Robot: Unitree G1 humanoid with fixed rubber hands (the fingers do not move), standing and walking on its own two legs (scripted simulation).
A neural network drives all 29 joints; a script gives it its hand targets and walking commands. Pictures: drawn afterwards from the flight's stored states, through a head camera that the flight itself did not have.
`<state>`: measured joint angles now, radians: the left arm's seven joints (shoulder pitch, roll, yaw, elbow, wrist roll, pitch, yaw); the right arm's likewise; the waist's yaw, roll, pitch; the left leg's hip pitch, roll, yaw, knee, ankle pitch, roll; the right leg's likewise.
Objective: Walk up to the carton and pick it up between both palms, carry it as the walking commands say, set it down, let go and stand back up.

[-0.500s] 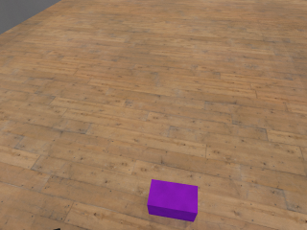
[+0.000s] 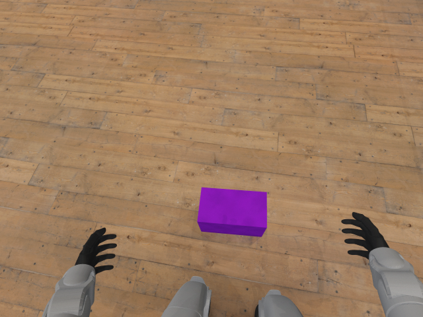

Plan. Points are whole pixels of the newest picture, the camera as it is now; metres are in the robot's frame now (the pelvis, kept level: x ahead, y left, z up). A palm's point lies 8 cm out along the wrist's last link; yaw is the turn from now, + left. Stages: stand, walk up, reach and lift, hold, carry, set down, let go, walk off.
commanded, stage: reach and lift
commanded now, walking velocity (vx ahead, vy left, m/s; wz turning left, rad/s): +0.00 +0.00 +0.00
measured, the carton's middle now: (232, 212) +0.48 +0.02 -0.65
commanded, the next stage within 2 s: none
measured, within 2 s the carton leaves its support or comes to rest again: neither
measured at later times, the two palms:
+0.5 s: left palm (125, 202) +0.34 +0.27 -0.13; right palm (345, 205) +0.37 -0.23 -0.13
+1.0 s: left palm (153, 160) +0.48 +0.24 -0.17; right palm (322, 168) +0.48 -0.21 -0.18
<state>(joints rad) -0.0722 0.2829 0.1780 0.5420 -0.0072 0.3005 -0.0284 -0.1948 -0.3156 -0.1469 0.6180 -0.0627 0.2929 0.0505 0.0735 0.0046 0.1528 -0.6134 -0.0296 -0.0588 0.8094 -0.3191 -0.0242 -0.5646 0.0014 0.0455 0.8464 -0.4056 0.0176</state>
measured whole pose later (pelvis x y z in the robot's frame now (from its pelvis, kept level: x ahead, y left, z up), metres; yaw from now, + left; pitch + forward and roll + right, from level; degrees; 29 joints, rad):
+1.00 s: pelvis -0.03 +0.01 -0.07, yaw -2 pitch +42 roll -1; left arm -1.09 0.33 0.35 0.84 0.01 0.18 -0.04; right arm -1.12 -0.34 -0.31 0.88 0.00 0.17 0.03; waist 0.04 0.01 0.05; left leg -1.46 -0.02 -0.04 1.02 -0.28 -0.01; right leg -1.42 0.03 0.06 1.05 -0.35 0.05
